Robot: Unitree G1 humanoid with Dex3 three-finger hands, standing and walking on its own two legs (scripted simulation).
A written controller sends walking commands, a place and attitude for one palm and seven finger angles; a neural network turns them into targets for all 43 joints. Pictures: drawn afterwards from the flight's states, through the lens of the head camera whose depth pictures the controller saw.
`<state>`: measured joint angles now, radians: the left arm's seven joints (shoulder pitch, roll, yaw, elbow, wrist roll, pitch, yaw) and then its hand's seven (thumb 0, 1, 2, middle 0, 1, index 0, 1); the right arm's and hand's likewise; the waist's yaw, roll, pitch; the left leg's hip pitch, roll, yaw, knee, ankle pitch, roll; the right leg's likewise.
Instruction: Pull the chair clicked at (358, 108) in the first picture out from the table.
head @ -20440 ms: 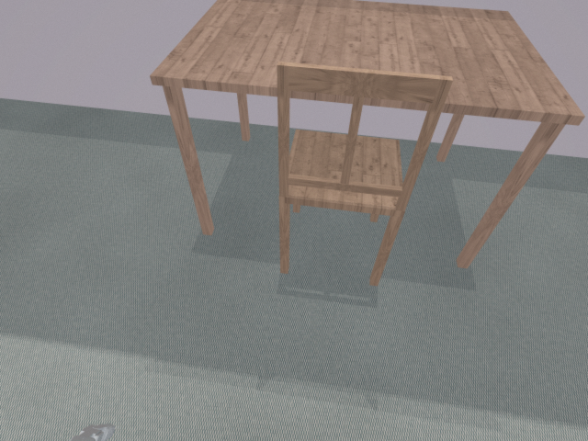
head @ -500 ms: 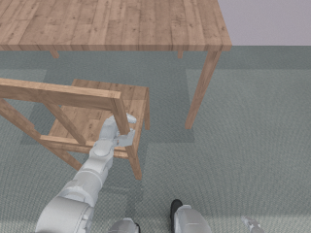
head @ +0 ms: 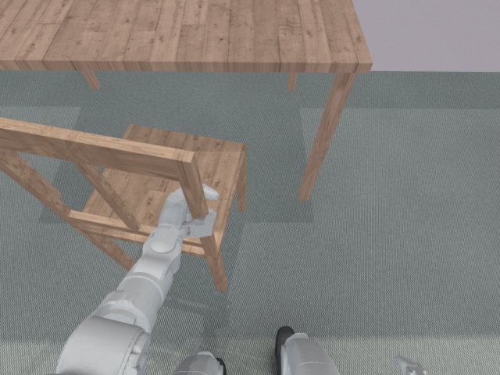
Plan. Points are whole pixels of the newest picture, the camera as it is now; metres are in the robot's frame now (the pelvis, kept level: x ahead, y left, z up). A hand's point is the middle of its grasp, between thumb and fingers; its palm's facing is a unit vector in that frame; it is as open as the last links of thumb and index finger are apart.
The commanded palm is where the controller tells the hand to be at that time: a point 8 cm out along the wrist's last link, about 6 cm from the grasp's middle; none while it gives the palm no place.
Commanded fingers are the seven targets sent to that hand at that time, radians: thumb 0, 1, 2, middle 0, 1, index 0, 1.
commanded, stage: step backward, pulling the chair out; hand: left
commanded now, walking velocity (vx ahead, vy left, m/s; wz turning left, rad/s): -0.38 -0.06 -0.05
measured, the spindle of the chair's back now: (112, 199) +0.43 +0.28 -0.09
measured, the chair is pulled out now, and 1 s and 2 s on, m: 0.21 0.31 0.49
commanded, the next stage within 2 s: stop walking, hand still on the chair in 1.90 s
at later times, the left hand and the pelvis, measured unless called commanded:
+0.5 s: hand (202, 251) +0.31 +0.09 -0.06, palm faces -0.15 -0.98 -0.14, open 6.0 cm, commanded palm +0.32 +0.14 -0.05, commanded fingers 0.00 0.90 0.90 -0.50 -1.45 -0.50 -1.45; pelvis -0.05 +0.00 +0.00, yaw -2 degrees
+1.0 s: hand (199, 280) +0.26 +0.09 -0.06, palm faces -0.13 -0.98 -0.14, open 6.1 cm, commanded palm +0.27 +0.14 -0.06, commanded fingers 0.00 0.90 0.90 -0.50 -1.45 -0.50 -1.45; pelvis -0.10 -0.01 +0.00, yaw -2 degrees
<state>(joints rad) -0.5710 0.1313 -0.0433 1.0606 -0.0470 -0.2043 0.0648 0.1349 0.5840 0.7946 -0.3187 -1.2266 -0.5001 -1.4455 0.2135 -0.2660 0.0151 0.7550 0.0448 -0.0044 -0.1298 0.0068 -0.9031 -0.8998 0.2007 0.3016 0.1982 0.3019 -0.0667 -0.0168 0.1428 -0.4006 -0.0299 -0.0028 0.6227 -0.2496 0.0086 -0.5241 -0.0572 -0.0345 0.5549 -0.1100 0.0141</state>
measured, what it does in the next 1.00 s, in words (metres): walks backwards: right foot, then left foot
